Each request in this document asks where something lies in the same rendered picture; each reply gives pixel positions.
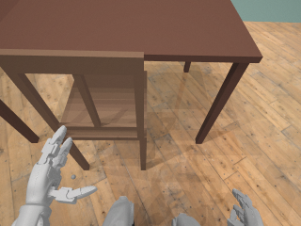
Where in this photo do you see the chair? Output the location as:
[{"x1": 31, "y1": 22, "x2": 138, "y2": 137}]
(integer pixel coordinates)
[{"x1": 0, "y1": 49, "x2": 148, "y2": 170}]

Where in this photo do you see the left robot thigh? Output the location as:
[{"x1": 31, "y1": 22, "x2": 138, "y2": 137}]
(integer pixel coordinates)
[{"x1": 102, "y1": 200, "x2": 135, "y2": 226}]

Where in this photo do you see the left robot forearm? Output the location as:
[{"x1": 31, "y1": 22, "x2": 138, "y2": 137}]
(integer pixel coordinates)
[{"x1": 11, "y1": 203, "x2": 52, "y2": 226}]

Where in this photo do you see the left robot hand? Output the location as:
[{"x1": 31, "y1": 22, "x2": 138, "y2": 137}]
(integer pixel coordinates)
[{"x1": 25, "y1": 125, "x2": 98, "y2": 206}]

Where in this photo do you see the right robot hand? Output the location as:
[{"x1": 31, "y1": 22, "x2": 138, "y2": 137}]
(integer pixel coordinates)
[{"x1": 227, "y1": 188, "x2": 264, "y2": 226}]

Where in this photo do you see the table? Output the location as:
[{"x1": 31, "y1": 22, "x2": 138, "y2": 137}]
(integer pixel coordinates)
[{"x1": 0, "y1": 0, "x2": 263, "y2": 144}]

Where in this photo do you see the right robot thigh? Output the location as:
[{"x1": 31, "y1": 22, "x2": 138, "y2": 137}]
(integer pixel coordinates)
[{"x1": 171, "y1": 215, "x2": 200, "y2": 226}]

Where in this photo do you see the robot thigh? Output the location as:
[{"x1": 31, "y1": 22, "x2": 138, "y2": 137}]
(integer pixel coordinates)
[
  {"x1": 171, "y1": 215, "x2": 200, "y2": 226},
  {"x1": 102, "y1": 200, "x2": 135, "y2": 226}
]

